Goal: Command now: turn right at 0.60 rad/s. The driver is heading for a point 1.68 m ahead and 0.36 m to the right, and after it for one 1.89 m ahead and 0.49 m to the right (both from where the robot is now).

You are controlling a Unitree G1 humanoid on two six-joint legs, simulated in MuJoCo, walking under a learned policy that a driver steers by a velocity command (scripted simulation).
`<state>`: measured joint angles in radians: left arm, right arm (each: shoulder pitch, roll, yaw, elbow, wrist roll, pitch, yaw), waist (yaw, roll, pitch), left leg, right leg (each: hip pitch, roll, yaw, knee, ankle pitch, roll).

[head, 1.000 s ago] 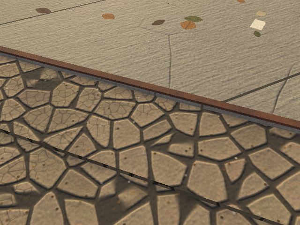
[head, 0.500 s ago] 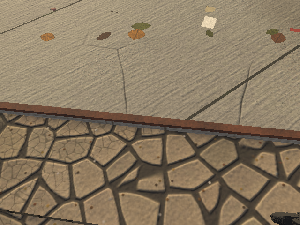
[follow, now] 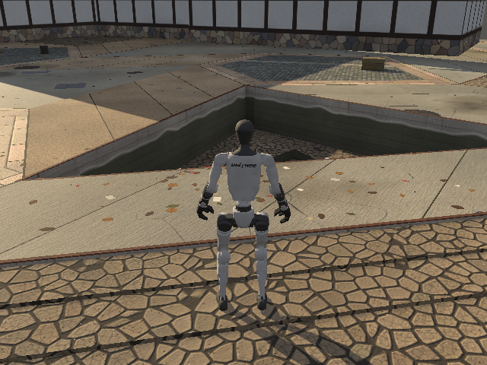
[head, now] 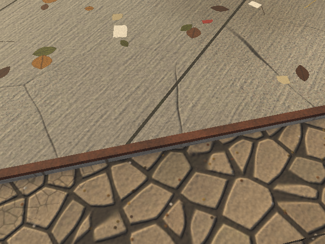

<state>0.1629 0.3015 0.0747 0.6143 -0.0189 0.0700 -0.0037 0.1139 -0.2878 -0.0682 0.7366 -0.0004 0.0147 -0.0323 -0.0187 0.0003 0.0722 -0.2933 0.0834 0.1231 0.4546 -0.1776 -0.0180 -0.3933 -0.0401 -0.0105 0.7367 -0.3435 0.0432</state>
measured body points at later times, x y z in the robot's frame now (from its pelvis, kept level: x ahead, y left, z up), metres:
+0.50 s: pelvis +0.01 -0.02 +0.00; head +0.04 -0.03 +0.45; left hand +0.25 +0.21 -0.08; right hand +0.10 -0.33 -0.09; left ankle +0.05 +0.11 -0.73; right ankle +0.01 -0.12 -0.74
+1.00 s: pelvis -0.01 -0.03 +0.00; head -0.01 -0.05 +0.45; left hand +0.23 +0.14 -0.10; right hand +0.00 -0.32 -0.12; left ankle +0.05 +0.10 -0.74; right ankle -0.07 -0.14 -0.74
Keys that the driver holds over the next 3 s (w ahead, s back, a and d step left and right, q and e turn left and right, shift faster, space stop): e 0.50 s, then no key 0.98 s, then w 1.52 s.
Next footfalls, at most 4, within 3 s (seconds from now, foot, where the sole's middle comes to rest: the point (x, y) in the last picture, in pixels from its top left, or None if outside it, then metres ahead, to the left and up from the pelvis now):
0.04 right None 0.05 -0.13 -0.77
0.52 left None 0.09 0.09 -0.77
0.86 right None -0.04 -0.15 -0.77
2.12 right None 0.33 -0.31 -0.75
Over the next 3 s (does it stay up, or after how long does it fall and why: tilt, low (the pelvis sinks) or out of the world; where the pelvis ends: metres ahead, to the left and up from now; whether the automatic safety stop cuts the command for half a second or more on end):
stays up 0.60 -0.24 0.05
